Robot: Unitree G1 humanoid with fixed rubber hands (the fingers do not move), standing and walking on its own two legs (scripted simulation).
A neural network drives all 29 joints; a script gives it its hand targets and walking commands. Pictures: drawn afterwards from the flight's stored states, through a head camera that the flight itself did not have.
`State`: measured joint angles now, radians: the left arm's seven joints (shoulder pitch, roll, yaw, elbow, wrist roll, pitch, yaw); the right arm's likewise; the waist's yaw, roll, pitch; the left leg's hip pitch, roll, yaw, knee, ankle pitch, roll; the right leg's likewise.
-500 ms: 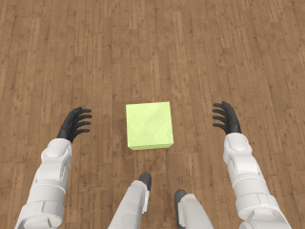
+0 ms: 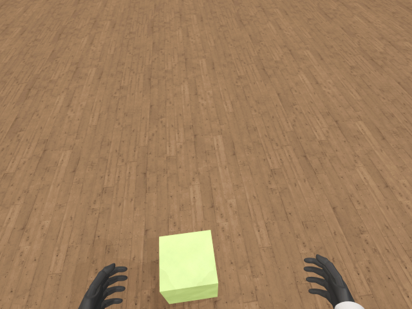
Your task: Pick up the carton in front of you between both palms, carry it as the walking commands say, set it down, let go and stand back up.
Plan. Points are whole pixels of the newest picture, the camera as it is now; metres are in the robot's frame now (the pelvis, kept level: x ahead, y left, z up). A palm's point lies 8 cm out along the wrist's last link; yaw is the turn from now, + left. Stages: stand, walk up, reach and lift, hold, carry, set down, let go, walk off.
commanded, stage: let go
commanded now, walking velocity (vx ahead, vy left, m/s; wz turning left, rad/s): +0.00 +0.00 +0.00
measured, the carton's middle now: (189, 267) +0.39 +0.11 -0.65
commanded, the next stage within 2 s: stand in 0.46 s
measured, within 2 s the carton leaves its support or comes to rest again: neither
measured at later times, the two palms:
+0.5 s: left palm out of the picture +0.14 +0.24 -0.07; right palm out of the picture +0.16 -0.24 -0.07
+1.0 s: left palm out of the picture +0.14 +0.33 -0.10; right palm out of the picture +0.12 -0.26 -0.08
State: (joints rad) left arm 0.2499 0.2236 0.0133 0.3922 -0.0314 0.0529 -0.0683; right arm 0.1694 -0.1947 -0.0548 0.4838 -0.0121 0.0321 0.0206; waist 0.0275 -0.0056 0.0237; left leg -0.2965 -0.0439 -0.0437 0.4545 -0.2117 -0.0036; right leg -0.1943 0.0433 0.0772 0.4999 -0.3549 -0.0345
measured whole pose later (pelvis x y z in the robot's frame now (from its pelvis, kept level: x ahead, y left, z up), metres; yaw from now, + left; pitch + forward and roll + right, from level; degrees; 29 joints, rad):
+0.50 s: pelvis -0.01 -0.02 +0.00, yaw +1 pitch -1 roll +2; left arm 0.22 0.26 0.04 0.43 0.00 0.18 -0.03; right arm 0.21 -0.21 0.00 0.50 0.03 0.07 -0.01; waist 0.01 -0.05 0.03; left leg -0.24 -0.04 -0.08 0.50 -0.23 -0.02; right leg -0.13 0.06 0.04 0.53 -0.37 -0.06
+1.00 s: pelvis +0.01 +0.04 +0.00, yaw -2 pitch +0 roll +0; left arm 0.23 0.38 0.05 0.72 0.03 0.01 0.02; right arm 0.17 -0.31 -0.03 0.79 -0.03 -0.02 -0.02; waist 0.00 -0.07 0.02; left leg -0.23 -0.06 0.01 0.50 -0.27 0.05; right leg -0.11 0.02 0.13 0.48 -0.37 0.01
